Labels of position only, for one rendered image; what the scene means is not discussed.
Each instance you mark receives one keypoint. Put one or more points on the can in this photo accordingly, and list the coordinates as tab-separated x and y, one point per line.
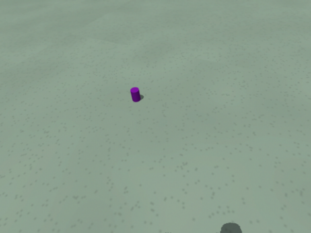
135	94

